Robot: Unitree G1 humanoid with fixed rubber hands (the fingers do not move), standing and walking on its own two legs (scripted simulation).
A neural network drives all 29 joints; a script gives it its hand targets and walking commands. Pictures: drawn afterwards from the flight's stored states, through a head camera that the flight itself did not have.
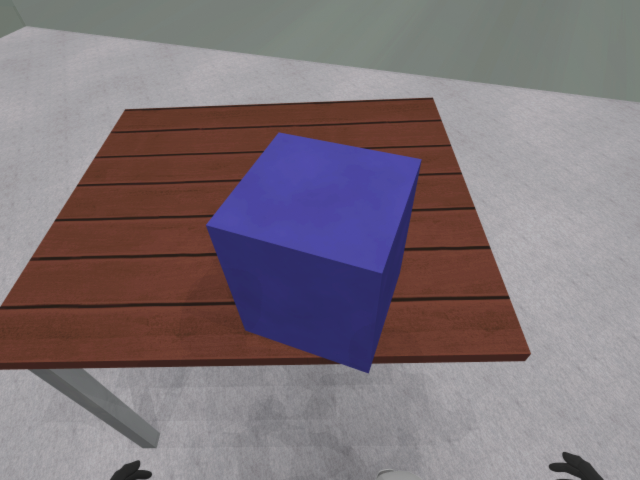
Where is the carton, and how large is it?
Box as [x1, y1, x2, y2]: [206, 133, 421, 372]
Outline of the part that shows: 278,133 206,224 245,330 368,372 400,269 421,159 284,133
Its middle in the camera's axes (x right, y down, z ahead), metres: +0.01 +0.02 +0.58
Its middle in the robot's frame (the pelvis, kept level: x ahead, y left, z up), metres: +0.42 +0.01 +0.03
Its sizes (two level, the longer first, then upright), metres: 0.210 0.200 0.250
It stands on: a table, 0.65 m high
